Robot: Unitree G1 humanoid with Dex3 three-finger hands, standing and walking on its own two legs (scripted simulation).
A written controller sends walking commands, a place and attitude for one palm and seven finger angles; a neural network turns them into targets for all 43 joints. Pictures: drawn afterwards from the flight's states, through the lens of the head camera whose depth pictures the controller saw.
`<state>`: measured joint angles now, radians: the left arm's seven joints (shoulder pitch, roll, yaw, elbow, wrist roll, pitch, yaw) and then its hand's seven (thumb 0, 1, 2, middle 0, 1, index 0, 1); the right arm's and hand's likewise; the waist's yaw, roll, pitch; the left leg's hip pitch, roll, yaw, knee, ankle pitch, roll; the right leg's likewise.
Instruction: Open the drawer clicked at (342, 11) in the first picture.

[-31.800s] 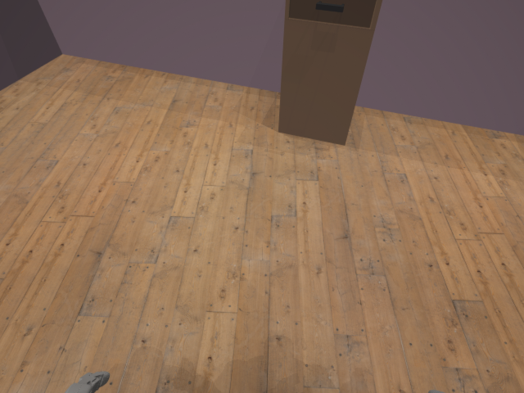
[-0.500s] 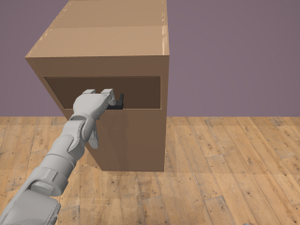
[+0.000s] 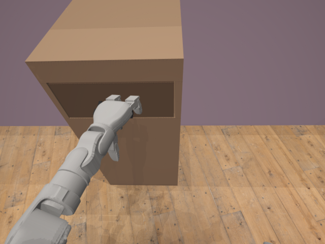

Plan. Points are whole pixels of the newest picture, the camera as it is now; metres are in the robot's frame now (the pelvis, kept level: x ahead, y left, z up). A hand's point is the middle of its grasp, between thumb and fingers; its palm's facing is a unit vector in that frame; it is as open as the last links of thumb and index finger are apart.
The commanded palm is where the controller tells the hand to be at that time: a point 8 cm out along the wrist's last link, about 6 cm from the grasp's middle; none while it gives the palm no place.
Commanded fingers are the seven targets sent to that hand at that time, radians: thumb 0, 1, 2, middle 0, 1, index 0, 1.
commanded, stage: re-aim the fingers above the handle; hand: left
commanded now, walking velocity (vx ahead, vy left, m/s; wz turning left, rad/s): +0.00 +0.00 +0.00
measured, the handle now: (114, 108) +0.51 +0.18 +0.01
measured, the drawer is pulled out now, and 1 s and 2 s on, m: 0.00 0.00 0.00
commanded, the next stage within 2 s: lower the fingers behind the handle in 0.66 s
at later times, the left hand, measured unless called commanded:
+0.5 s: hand (129, 127) +0.40 +0.11 +0.05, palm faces -0.09 -0.12 -0.99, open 13.8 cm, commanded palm +0.41 +0.17 +0.13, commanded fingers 0.00 -0.50 0.30 -0.30 -1.20 -0.30 -1.20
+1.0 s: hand (115, 133) +0.39 +0.15 +0.03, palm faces -0.14 -0.11 -0.98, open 13.8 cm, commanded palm +0.40 +0.19 +0.10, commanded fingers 0.00 -0.50 0.30 -0.30 -1.20 -0.30 -1.20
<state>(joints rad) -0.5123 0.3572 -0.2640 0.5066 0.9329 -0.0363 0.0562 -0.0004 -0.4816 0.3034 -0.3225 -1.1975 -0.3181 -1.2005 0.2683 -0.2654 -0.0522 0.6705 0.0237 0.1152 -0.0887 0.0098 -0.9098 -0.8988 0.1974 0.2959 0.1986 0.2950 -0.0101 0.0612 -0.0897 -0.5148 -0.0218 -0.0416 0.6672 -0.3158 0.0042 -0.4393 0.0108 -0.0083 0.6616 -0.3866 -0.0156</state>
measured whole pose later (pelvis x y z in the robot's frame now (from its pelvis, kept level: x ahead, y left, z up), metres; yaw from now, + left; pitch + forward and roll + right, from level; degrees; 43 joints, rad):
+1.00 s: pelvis +0.00 +0.00 +0.00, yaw +0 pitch +10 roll +0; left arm -0.49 0.38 -0.23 0.53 0.94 -0.10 0.08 0.00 -0.48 0.30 -0.32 -1.20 -0.32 -1.20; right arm 0.24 -0.28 -0.06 0.68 0.02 0.09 -0.11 0.01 -0.91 -0.90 0.20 0.30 0.20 0.29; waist 0.00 0.05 -0.08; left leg -0.54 -0.02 -0.05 0.69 -0.32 0.00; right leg -0.46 0.01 -0.02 0.69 -0.40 -0.02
